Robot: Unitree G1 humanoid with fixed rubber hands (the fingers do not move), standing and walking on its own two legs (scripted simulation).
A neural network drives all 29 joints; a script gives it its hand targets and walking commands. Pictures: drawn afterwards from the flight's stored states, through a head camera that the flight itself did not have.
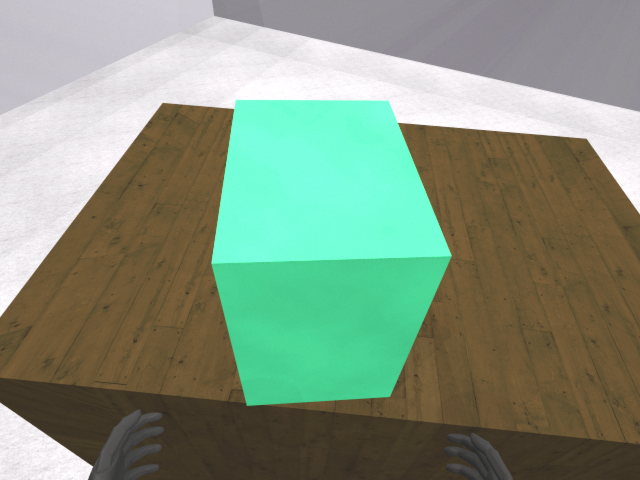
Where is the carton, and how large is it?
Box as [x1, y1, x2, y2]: [211, 100, 451, 405]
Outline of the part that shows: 236,100 211,263 247,405 389,396 451,255 388,101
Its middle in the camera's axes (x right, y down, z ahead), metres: -0.01 +0.02 +0.49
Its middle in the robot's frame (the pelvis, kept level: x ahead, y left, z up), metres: +0.38 +0.04 +0.10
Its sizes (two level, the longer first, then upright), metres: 0.257 0.188 0.286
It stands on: a pedestal, 0.74 m high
